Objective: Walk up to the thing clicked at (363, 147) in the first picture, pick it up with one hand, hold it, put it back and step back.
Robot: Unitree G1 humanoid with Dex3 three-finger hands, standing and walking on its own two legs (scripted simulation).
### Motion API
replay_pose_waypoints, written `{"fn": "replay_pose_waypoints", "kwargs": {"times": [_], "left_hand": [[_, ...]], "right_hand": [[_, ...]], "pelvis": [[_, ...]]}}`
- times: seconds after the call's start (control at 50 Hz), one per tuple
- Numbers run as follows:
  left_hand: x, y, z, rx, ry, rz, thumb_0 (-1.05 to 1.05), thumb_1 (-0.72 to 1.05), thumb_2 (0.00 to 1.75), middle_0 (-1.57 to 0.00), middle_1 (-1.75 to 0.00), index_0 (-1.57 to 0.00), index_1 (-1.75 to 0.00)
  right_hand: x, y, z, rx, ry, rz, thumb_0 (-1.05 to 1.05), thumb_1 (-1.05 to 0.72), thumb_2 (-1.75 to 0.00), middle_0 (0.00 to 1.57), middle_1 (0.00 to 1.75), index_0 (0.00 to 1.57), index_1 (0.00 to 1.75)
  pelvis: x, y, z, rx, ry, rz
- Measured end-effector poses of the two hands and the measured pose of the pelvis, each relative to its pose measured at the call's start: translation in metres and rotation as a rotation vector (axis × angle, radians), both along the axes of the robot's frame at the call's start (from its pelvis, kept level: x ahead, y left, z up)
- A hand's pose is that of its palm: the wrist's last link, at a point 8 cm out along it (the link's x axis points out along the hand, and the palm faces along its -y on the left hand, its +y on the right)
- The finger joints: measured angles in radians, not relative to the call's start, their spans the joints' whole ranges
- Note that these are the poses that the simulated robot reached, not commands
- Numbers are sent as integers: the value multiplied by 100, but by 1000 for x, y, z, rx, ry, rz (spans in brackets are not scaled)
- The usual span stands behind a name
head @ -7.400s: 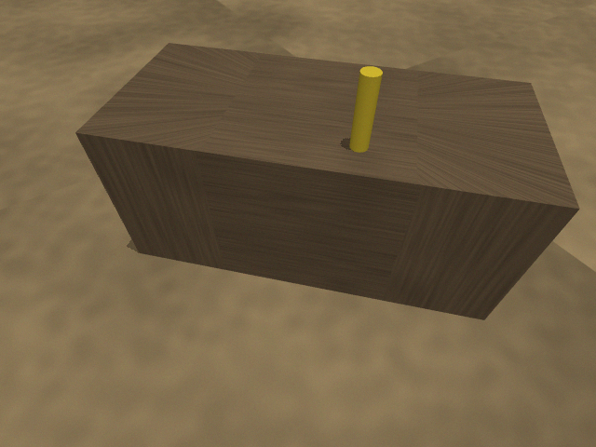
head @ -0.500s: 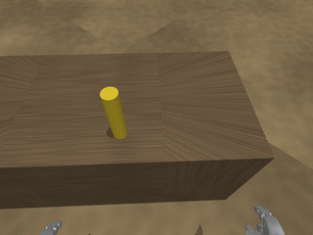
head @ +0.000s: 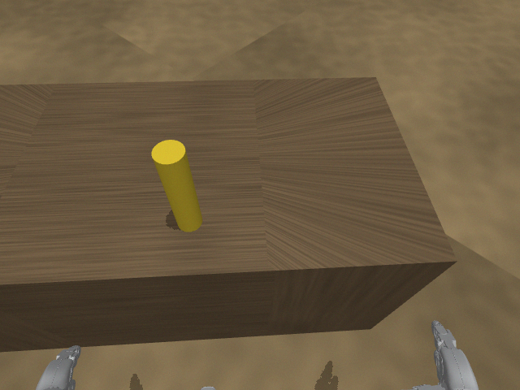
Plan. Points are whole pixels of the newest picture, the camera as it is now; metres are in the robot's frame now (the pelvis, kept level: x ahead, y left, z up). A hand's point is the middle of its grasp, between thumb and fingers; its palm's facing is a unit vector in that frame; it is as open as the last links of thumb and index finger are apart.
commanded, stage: go down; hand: left
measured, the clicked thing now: (180, 191) +0.47 +0.15 -0.04
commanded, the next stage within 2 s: none
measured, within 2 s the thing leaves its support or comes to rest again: neither
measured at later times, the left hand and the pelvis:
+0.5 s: hand (94, 378) +0.17 +0.26 -0.11, palm faces +0.08 -0.95 -0.31, open 17.5 cm; pelvis +0.01 +0.00 -0.01, yaw +0 degrees
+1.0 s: hand out of the picture +0.15 +0.27 -0.10, palm faces +0.10 -0.95 -0.31, open 17.5 cm; pelvis +0.00 +0.00 -0.03, yaw +1 degrees
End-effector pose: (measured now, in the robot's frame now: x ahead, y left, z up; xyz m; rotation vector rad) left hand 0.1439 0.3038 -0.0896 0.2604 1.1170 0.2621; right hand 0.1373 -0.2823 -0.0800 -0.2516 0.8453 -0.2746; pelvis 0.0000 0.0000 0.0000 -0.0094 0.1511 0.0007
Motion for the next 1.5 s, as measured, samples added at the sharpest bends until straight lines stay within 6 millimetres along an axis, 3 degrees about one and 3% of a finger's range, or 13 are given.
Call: {"fn": "replay_pose_waypoints", "kwargs": {"times": [0.22, 0.54, 0.86, 1.24, 1.38, 1.5], "left_hand": [[11, 1, 7, -24, -24, -7, -1, -56, 4, -8, -9, -10, -8], [11, 5, 12, -25, -63, -12, -1, -58, 4, -7, -8, -9, -7], [-8, 10, 17, -19, -93, -6, -1, -58, 4, -7, -7, -8, -7], [-15, 16, 25, -13, -147, -1, -1, -59, 5, -7, -8, -8, -8], [-9, 19, 29, -17, -180, -12, -1, -58, 6, -7, -8, -7, -8], [11, 27, 37, -12, -254, -22, -1, -57, 7, -7, -8, -7, -9]], "right_hand": [[23, 7, 8, 2, -91, 14, -1, 49, -5, 5, 6, 6, 5], [17, 11, 10, -7, -127, 32, -1, 51, -5, 5, 6, 6, 5], [5, 18, 12, -16, -188, 44, -1, 51, -5, 5, 6, 6, 5], [1, 31, 13, -19, -233, 66, -1, 50, -6, 5, 6, 6, 5], [4, 39, 13, -12, -249, 78, -1, 47, -7, 5, 6, 6, 5], [2, 41, 11, -15, -246, 77, -1, 45, -7, 5, 6, 6, 5]], "pelvis": [[14, 1, -5, -1, 14, 4], [13, 1, -15, -6, 40, 5], [1, 0, -26, -8, 45, 11], [-3, -1, -34, -12, 60, 14], [-3, 0, -36, -15, 60, 17], [-5, 2, -37, -17, 58, 20]]}}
